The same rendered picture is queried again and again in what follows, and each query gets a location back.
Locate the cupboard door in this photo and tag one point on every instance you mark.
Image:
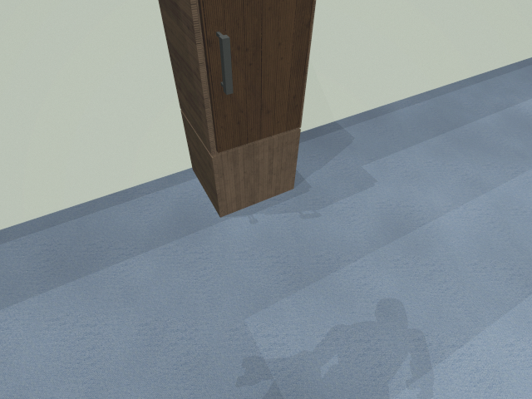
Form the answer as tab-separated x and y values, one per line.
269	41

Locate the handle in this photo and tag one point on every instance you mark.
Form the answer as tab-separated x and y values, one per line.
225	54

